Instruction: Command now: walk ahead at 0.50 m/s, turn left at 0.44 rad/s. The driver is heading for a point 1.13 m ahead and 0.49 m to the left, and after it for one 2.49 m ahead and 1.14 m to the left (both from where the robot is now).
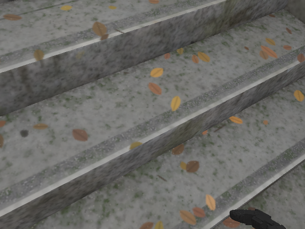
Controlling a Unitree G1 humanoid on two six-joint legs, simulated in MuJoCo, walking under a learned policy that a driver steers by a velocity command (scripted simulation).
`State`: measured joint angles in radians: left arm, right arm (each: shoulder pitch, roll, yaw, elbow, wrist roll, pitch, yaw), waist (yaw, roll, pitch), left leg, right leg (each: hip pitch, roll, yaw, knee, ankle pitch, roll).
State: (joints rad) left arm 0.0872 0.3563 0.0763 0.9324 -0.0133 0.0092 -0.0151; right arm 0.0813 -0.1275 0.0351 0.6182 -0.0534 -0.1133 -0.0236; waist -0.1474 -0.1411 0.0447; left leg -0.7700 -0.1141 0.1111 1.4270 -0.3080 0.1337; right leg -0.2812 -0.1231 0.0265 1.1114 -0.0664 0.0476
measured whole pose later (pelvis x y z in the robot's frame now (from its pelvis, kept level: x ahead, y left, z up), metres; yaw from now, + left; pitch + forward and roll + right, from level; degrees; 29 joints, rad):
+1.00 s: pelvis +0.41 +0.11 +0.27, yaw +36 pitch +4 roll +1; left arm 0.52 0.14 -0.01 1.06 0.00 -0.03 0.07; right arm -0.01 -0.08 0.10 0.59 0.03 0.01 0.05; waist 0.07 -0.04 -0.05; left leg -1.22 0.17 0.09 1.58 -0.34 0.08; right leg 0.10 -0.16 -0.35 0.24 -0.35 0.09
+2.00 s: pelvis +0.69 +0.39 +0.59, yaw +20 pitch +2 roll +3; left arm 0.25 0.14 -0.03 0.62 0.01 0.06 0.07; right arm 0.13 -0.14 0.05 0.59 -0.01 0.01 -0.06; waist 0.02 0.03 0.01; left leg -0.88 0.00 -0.12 1.54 -0.19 -0.11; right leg -0.46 0.15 0.13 0.77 -0.31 -0.10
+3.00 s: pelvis +1.11 +0.45 +0.78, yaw +1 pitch +2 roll +0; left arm 0.44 0.18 0.01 0.99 0.04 -0.06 -0.05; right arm 0.10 -0.19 0.01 0.68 0.05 -0.08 0.06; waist -0.02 0.03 -0.12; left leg -1.06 -0.03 -0.13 2.17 -0.09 0.18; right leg -0.31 -0.03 -0.20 0.61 -0.33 -0.05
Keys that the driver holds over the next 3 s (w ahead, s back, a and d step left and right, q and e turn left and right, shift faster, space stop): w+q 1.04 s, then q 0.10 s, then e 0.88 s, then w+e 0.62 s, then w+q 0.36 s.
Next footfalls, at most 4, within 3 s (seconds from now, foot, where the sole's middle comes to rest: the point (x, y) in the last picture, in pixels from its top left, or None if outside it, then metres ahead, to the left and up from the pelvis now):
0.32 right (152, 217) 0.38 -0.08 -0.50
1.04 left None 0.50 0.35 -0.33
1.60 right None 0.78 0.37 -0.16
2.26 left None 0.79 0.61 -0.16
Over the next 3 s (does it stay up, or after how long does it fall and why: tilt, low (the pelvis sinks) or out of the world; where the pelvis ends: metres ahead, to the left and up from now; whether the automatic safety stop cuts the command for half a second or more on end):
stays up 1.11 0.45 0.78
